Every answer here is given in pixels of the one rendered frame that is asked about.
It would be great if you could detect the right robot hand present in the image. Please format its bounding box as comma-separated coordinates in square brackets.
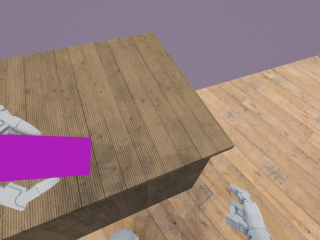
[226, 184, 266, 237]

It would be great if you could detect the left robot thigh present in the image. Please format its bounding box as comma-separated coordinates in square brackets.
[108, 229, 139, 240]

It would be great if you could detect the table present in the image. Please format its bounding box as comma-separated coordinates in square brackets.
[0, 32, 235, 240]

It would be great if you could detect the left robot hand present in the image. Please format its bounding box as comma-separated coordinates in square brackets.
[0, 105, 60, 211]

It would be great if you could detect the sponge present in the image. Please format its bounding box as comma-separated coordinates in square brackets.
[0, 134, 91, 182]

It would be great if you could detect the robot right forearm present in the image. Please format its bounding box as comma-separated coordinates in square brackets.
[247, 228, 273, 240]

